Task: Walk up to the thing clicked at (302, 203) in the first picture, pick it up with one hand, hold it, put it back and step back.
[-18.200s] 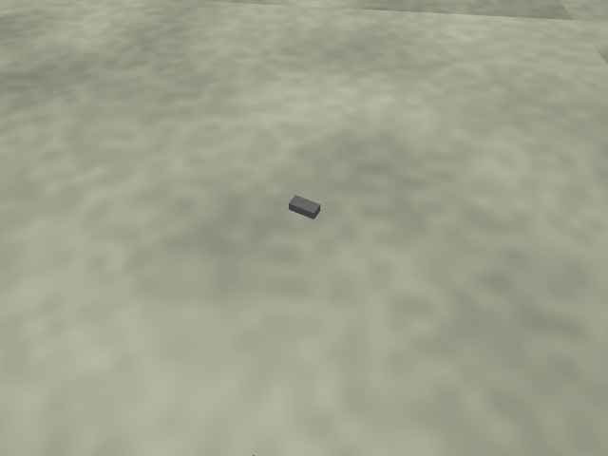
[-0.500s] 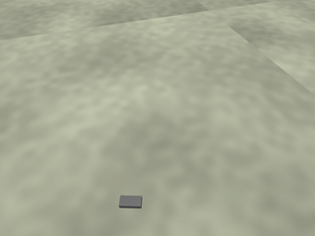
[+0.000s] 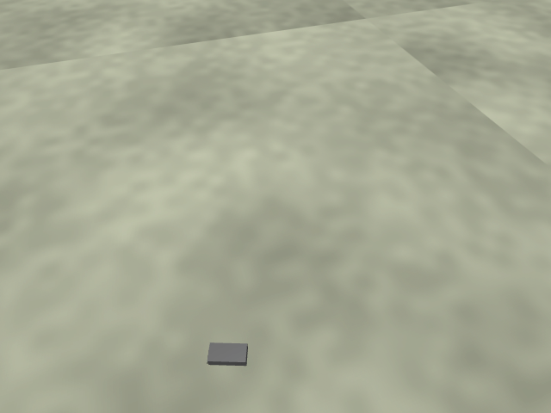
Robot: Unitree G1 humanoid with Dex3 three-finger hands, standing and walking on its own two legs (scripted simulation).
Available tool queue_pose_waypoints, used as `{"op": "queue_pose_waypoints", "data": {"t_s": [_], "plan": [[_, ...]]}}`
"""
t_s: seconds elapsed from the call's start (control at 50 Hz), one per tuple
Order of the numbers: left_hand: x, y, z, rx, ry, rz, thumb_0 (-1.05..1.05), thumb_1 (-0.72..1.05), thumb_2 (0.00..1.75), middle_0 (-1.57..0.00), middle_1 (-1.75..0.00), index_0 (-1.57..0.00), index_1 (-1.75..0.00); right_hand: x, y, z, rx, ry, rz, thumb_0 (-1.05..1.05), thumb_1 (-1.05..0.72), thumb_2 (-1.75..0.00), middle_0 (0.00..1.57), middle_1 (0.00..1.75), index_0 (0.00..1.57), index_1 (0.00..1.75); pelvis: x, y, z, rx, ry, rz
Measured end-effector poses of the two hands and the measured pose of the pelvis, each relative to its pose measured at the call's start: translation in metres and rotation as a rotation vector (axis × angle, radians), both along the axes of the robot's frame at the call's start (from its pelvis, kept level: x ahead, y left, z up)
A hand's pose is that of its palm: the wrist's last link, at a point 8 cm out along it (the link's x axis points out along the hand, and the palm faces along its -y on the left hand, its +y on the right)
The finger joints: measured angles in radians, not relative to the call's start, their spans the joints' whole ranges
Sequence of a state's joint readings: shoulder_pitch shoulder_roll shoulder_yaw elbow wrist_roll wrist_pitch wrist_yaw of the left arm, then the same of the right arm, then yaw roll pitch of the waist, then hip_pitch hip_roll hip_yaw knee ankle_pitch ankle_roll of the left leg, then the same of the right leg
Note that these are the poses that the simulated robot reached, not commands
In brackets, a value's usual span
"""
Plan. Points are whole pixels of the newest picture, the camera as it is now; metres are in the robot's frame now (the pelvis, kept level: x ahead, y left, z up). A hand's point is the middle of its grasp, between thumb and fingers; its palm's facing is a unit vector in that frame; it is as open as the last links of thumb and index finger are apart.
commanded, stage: stand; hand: left
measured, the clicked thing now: (228, 354) +0.44 +0.19 -0.76
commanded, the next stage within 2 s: walk up in 0.12 s
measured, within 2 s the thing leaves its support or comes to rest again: neither
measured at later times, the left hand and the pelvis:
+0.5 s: hand out of the picture +0.08 +0.23 -0.16, palm faces -0.01 -0.94 -0.34, open 7.4 cm; pelvis +0.02 -0.03 -0.01, yaw -1 degrees
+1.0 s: hand out of the picture +0.13 +0.22 -0.16, palm faces -0.05 -0.94 -0.35, open 7.4 cm; pelvis +0.01 -0.03 -0.02, yaw -2 degrees
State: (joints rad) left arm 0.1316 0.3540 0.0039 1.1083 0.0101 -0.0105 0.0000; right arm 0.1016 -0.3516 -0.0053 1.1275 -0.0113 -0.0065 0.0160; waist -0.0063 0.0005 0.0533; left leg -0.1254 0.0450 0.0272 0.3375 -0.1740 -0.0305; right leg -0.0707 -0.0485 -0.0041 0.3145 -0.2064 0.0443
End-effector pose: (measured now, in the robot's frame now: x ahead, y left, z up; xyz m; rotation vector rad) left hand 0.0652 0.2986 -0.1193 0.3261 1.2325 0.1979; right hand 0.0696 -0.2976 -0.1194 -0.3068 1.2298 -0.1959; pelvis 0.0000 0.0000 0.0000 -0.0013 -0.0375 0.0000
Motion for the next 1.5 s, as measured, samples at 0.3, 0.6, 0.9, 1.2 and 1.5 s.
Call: {"op": "queue_pose_waypoints", "data": {"t_s": [0.3, 0.6, 0.9, 1.2, 1.5], "plan": [[-0.002, -0.003, -0.004, -0.002, 0.020, 0.026, 0.01, 0.90, 0.90, -0.21, -0.30, -0.20, -0.30, -0.003, -0.019, 0.004, -0.036, -0.019, -0.006, 0.01, -0.90, -0.90, 0.20, 0.30, 0.21, 0.30, 0.008, -0.015, -0.004, 0.004, 0.005, -0.006], [0.023, -0.028, -0.008, -0.009, -0.005, 0.016, 0.01, 0.90, 0.90, -0.21, -0.30, -0.20, -0.30, 0.014, -0.051, 0.002, -0.079, -0.038, -0.023, 0.01, -0.91, -0.90, 0.20, 0.30, 0.20, 0.30, 0.026, -0.033, -0.011, -0.002, 0.004, -0.018], [0.061, -0.035, -0.005, -0.001, -0.092, -0.054, 0.01, 0.90, 0.90, -0.21, -0.30, -0.20, -0.30, 0.000, -0.060, -0.001, -0.090, -0.040, -0.052, 0.01, -0.91, -0.90, 0.20, 0.30, 0.21, 0.30, 0.016, -0.038, -0.016, 0.005, 0.002, -0.030], [0.029, -0.037, -0.007, -0.006, -0.049, -0.057, 0.01, 0.90, 0.90, -0.21, -0.30, -0.20, -0.30, -0.032, -0.061, -0.006, -0.088, 0.029, -0.057, 0.01, -0.91, -0.90, 0.20, 0.30, 0.20, 0.30, 0.004, -0.038, -0.016, -0.003, -0.002, -0.036], [0.015, -0.040, -0.015, -0.025, -0.033, -0.013, 0.01, 0.90, 0.90, -0.21, -0.30, -0.20, -0.30, -0.011, -0.042, 0.001, -0.039, -0.048, -0.006, 0.01, -0.90, -0.90, 0.20, 0.30, 0.21, 0.30, -0.004, -0.041, -0.011, -0.010, -0.035, -0.044]]}}
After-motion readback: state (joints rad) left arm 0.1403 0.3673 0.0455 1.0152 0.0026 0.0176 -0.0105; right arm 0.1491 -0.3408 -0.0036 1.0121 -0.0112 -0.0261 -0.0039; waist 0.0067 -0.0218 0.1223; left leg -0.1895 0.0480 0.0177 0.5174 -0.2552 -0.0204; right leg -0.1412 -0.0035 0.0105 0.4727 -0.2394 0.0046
